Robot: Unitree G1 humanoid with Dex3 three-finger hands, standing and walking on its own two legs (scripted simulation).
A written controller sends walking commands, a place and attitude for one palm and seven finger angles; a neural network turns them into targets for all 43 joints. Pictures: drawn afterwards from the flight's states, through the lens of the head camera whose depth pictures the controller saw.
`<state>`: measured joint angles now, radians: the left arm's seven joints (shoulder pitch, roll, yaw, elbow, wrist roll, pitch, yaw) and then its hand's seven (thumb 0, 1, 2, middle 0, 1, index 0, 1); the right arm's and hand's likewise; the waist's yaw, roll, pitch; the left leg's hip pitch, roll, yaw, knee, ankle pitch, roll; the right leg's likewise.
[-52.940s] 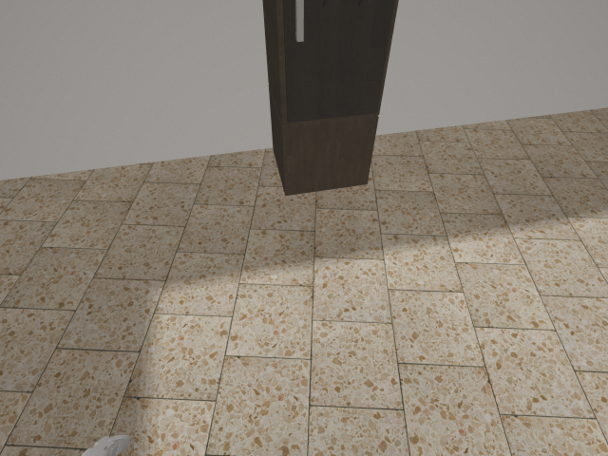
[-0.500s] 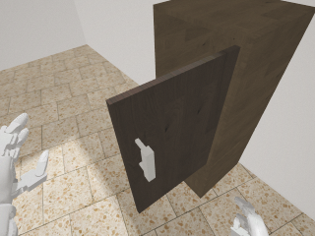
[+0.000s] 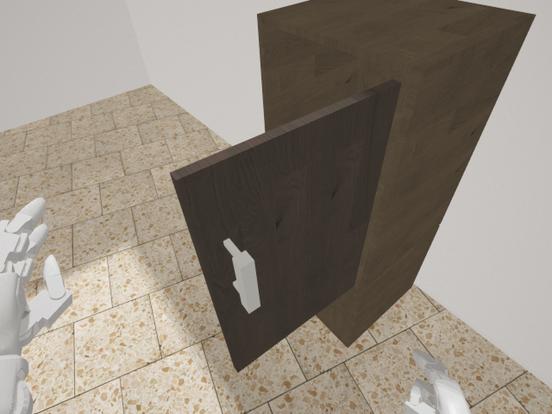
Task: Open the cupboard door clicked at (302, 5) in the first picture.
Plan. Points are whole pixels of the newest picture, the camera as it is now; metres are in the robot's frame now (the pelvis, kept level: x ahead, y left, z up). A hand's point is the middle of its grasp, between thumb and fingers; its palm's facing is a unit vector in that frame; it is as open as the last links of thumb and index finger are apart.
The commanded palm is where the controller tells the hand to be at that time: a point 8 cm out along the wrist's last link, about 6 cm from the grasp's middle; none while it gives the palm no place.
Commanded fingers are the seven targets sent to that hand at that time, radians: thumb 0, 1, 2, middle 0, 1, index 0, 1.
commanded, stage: step back with the hand held close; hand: left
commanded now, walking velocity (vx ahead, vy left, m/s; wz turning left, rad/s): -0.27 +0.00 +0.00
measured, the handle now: (240, 275) +0.30 +0.10 +0.05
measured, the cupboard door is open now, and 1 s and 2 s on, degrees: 87 87 87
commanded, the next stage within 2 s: stop stepping back and stand still in 1.16 s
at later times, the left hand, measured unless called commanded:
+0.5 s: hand (40, 316) +0.16 +0.28 +0.16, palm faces +0.40 -0.75 -0.52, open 7.4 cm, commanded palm +0.10 +0.32 +0.17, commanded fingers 0.00 0.90 0.90 -0.20 -0.30 -0.20 -0.30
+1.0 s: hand out of the picture +0.06 +0.27 +0.15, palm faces +0.35 -0.78 -0.52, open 7.4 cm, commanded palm -0.01 +0.32 +0.17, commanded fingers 0.00 0.90 0.90 -0.20 -0.30 -0.20 -0.30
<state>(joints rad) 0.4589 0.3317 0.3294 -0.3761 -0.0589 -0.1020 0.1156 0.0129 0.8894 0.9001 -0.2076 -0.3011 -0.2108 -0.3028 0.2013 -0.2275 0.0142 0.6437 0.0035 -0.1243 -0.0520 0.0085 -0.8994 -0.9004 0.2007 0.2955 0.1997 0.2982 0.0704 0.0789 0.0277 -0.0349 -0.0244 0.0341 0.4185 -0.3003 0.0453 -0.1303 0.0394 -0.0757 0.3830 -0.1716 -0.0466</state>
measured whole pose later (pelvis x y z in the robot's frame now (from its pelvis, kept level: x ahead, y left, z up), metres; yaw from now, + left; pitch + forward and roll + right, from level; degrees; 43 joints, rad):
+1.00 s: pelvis -0.16 +0.02 -0.01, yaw +0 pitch +2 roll -1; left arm 0.55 0.45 0.44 -0.53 -0.01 -0.21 0.14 0.01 0.89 0.90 -0.21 -0.30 -0.22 -0.30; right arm 0.16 -0.24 -0.03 0.56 0.01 -0.03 -0.08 0.01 -0.90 -0.90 0.20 0.30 0.20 0.30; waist -0.03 -0.03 0.03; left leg -0.31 0.03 0.00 0.56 -0.29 -0.01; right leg -0.33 0.04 0.00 0.53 -0.23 -0.01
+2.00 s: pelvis -0.38 +0.00 -0.01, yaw -1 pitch -2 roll +0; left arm 0.53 0.43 0.46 -0.43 -0.01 -0.21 0.16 0.01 0.89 0.90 -0.21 -0.30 -0.21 -0.30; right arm 0.25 -0.16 0.03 0.63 -0.01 -0.13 -0.06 0.01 -0.90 -0.90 0.20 0.30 0.20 0.30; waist -0.01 0.03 -0.01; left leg -0.24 0.05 0.08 0.62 -0.35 0.01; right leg -0.27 0.01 -0.12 0.58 -0.28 -0.03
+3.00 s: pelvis -0.39 +0.03 +0.00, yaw +3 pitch -2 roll +0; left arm 0.20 0.24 0.01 1.13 0.02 0.00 0.01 0.00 0.91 0.90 -0.20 -0.30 -0.20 -0.30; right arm 0.18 -0.22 -0.01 1.11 -0.02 0.00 -0.01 0.00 -0.90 -0.90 0.20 0.30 0.20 0.30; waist 0.01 0.03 0.04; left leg -0.13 -0.04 0.04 0.37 -0.20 0.05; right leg -0.16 -0.01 -0.01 0.37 -0.18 0.01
